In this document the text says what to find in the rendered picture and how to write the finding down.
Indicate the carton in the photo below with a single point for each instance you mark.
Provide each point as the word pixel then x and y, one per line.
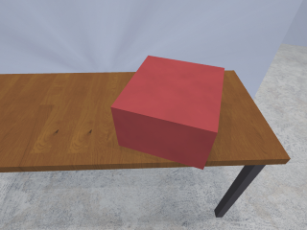
pixel 170 109

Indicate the table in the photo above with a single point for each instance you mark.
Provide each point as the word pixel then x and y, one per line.
pixel 51 122

